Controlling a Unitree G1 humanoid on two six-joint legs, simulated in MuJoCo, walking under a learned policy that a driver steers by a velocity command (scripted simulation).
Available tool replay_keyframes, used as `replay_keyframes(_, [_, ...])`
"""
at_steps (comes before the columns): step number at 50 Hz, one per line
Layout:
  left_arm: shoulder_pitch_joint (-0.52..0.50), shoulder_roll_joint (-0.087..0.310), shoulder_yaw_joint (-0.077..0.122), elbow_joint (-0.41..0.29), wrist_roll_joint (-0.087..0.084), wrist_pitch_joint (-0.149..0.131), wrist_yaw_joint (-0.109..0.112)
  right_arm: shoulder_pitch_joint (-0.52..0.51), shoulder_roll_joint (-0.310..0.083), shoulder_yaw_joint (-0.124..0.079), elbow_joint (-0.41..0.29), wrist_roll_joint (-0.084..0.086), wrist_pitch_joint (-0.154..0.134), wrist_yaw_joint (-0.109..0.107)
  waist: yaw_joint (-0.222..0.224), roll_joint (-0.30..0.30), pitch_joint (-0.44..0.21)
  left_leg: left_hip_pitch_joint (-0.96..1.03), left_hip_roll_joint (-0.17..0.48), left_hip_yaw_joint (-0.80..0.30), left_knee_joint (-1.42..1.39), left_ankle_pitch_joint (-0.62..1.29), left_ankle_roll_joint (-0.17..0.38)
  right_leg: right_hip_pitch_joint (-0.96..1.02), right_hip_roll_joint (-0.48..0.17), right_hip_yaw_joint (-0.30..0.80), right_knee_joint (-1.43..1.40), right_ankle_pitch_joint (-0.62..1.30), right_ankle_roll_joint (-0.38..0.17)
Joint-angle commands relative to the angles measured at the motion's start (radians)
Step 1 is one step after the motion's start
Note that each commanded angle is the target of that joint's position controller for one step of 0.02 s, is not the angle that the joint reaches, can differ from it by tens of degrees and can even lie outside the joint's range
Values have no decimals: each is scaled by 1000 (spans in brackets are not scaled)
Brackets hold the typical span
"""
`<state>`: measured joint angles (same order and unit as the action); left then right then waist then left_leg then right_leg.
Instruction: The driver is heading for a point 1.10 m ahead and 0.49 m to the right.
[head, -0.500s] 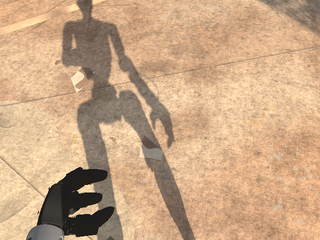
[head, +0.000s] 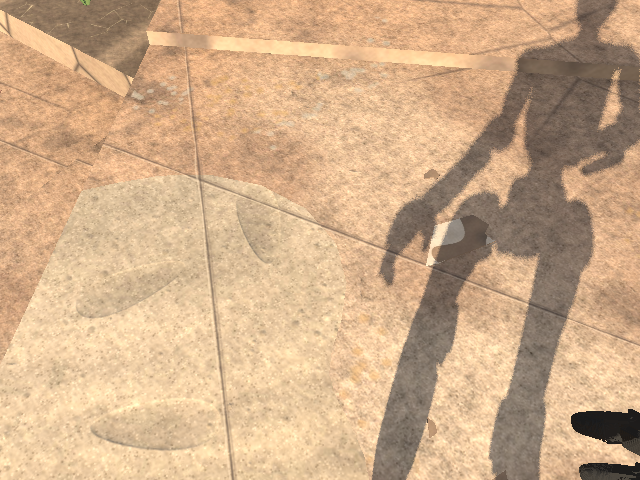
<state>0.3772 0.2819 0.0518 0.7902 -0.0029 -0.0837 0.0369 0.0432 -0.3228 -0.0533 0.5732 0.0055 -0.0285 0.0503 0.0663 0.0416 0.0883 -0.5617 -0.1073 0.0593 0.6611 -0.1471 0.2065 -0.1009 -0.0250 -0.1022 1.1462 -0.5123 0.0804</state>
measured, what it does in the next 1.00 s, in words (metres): walks ahead, turning right: right foot, then left foot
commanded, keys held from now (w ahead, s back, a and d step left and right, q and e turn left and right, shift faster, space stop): e+shift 0.92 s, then shift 0.08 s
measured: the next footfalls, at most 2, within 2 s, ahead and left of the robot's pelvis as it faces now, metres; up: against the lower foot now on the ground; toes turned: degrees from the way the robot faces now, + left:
right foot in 0.50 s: +0.27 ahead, -0.22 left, +0.00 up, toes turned -13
left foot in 0.98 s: +0.41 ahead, -0.06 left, +0.00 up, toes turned -46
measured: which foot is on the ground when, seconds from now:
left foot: down 0.00-0.50, up 0.52-0.96, down 0.98-1.00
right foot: up 0.00-0.48, down 0.50-0.98, up 1.00-1.00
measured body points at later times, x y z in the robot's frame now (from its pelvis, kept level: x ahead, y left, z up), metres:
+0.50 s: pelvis +0.19 -0.10 +0.03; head +0.23 -0.11 +0.47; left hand +0.38 +0.15 -0.07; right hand +0.31 -0.39 -0.08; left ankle +0.14 +0.02 -0.70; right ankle +0.23 -0.21 -0.70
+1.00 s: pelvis +0.27 -0.10 +0.03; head +0.30 -0.11 +0.48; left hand +0.59 +0.02 -0.04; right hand +0.24 -0.43 -0.05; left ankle +0.38 -0.03 -0.70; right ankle +0.23 -0.21 -0.69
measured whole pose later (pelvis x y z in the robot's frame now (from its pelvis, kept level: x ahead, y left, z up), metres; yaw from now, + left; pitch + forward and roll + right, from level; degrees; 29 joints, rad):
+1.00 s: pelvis +0.27 -0.10 +0.03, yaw -37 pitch +3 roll +1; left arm 0.14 0.35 0.10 0.53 -0.02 0.07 0.04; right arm 0.09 -0.29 -0.08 0.74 0.00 -0.02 -0.01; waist 0.00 -0.05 0.02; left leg -0.36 -0.08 -0.14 0.50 -0.15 -0.01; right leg -0.38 0.20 0.35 0.65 -0.33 -0.02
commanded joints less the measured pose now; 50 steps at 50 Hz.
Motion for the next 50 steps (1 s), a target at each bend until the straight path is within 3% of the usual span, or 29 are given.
replay_keyframes(1, [-21, 200, 15, -182, -19, -53, -15, 168, -195, -65, -73, -49, -4, -25, -122, -13, -556, 934, 447, -721, -250, 591, 304, -642, 30, 264, 481, -19, -19])
replay_keyframes(2, [-42, 200, 21, -164, -20, -40, -6, 103, -134, -48, -72, -13, -13, -23, -76, -154, -422, 752, 400, -632, -275, 481, 236, -635, -27, 234, 388, 47, -16])
replay_keyframes(3, [-31, 188, 21, -139, -13, -17, 6, 68, -84, -27, -62, 8, -22, -26, -39, -200, -331, 593, 375, -552, -281, 518, 193, -589, -70, 223, 330, 77, -1])
replay_keyframes(5, [-9, 167, 21, -122, -17, 21, 14, 63, -51, -8, -12, -5, -34, -27, -5, -137, -227, 319, 328, -408, -305, 610, 141, -449, -114, 204, 200, 98, 10])
replay_keyframes(6, [-14, 129, 13, -119, -15, 27, 13, 80, -33, 1, 25, -14, -42, -29, -2, -101, -208, 240, 303, -337, -313, 658, 123, -400, -118, 194, 131, 111, 10])
replay_keyframes(8, [-39, 73, 0, -119, -11, 28, 13, 111, -41, 0, 77, -32, -49, -38, -19, -49, -213, 227, 273, -211, -321, 748, 98, -386, -95, 175, 15, 203, 9])
replay_keyframes(10, [-73, 64, 0, -120, -12, 32, 9, 94, -53, -7, 94, -38, -40, -51, -33, -15, -218, 271, 247, -119, -321, 723, 61, -401, -82, 167, -105, 326, 7])
replay_keyframes(14, [-179, 90, 14, -168, -25, 43, -10, 76, -59, -15, 103, -30, -5, -75, -77, 27, -185, 381, 288, -81, -337, 555, 47, -491, -88, 150, -226, 424, 10])
replay_keyframes(18, [-232, 91, 21, -217, -19, 63, -40, 95, -68, -27, 108, -21, 29, -88, -105, 39, -151, 483, 366, -99, -307, 429, 47, -567, -93, 122, -290, 319, -10])
replay_keyframes(21, [-225, 83, 25, -240, -19, 67, -67, 87, -82, -38, 100, -5, 42, -97, -100, 59, -146, 529, 403, -87, -250, 470, 14, -541, -76, 85, -374, 245, -46])
replay_keyframes(23, [-169, 83, 33, -231, -21, 63, -80, 66, -88, -45, 96, 9, 45, -102, -67, 51, -166, 525, 388, -37, -157, 525, -37, -428, -31, 38, -511, 273, -85])
replay_keyframes(24, [-98, 99, 47, -208, -17, 59, -77, 67, -79, -45, 99, 16, 43, -104, -33, 21, -193, 482, 341, 21, -37, 535, -82, -294, 13, 20, -621, 377, -114])
replay_keyframes(25, [-14, 182, 80, -198, -9, 55, -60, 102, -73, -47, 93, 3, 33, -101, -6, -111, -227, 321, 249, 71, 184, 364, -161, -92, -31, 173, -682, 750, -175])
replay_keyframes(26, [11, 326, 109, -217, 9, 52, -44, 97, -8, -26, 38, -51, 19, -88, -50, -407, -273, -62, 62, 66, 505, -407, -258, 161, -288, 592, -660, 1267, -364])
replay_keyframes(27, [40, 269, 93, -238, 33, 46, -48, 48, -40, -23, 36, -42, 3, -72, 15, -328, -446, -166, 10, -158, 675, -528, -256, 289, -345, 736, -702, 1230, -475])
replay_keyframes(28, [-19, 247, 89, -249, 27, 45, -49, 28, -64, -28, 39, -10, -1, -64, 2, -212, -411, -198, 47, -199, 713, -464, -245, 263, -309, 652, -701, 1120, -440])
replay_keyframes(29, [-79, 218, 86, -256, -2, 52, -40, 12, -59, -28, 48, -7, 2, -68, -23, -118, -338, -214, 69, -195, 671, -383, -244, 190, -247, 570, -704, 1005, -384])
replay_keyframes(30, [-128, 189, 77, -269, -26, 67, -30, 1, -53, -28, 53, -14, 9, -78, -45, -70, -279, -210, 87, -192, 603, -329, -251, 108, -209, 525, -720, 911, -346])
replay_keyframes(31, [-164, 177, 72, -281, -32, 79, -19, -5, -55, -30, 51, -16, 17, -82, -69, -84, -253, -156, 94, -194, 533, -291, -257, 25, -173, 501, -738, 837, -323])
replay_keyframes(32, [-182, 178, 73, -290, -28, 91, -13, -8, -43, -27, 51, -13, 22, -80, -80, -106, -236, -119, 77, -184, 468, -264, -266, -18, -140, 491, -749, 805, -306])
replay_keyframes(34, [-174, 193, 82, -294, -15, 101, 0, -2, -23, -23, 66, -5, 22, -81, -78, -130, -247, -90, 47, -182, 351, -230, -282, -21, -116, 494, -747, 810, -294])
replay_keyframes(38, [-180, 215, 92, -301, -19, 117, 20, -14, -27, -23, 84, -2, 22, -84, -69, -162, -264, -37, 23, -211, 198, -161, -295, -46, -92, 550, -736, 679, -265])
replay_keyframes(44, [-206, 215, 93, -321, -15, 135, 16, -40, -50, -38, 86, 2, 0, -71, -43, -226, -223, 63, 12, -234, 28, -145, -274, -88, -60, 665, -723, 541, -248])
replay_keyframes(46, [-230, 215, 93, -331, -18, 138, 11, -10, -66, -48, 93, 4, -12, -63, -53, -239, -221, 147, 16, -235, -81, -141, -258, -103, -43, 703, -702, 548, -238])
replay_keyframes(48, [-260, 188, 81, -338, -23, 140, 7, 69, -84, -60, 123, 2, -18, -57, -85, -216, -234, 320, 65, -204, -278, 32, -232, -153, 8, 661, -634, 467, -196])
replay_keyframes(49, [-192, 132, 62, -326, -13, 141, 1, 69, -126, -70, 114, -9, -12, -59, -49, -80, -269, 453, 228, -339, -310, 82, -164, -239, 78, 579, -496, 154, -158])
replay_keyframes(50, [-156, 108, 50, -339, -13, 135, -2, 40, -184, -75, 99, -36, 5, -65, -3, 202, -217, 488, 406, -571, -353, 262, -12, -426, 240, 374, -291, -147, -101])
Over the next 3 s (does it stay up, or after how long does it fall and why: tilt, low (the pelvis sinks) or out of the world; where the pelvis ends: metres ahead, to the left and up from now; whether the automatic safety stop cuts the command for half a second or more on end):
stays up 0.34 -0.12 0.03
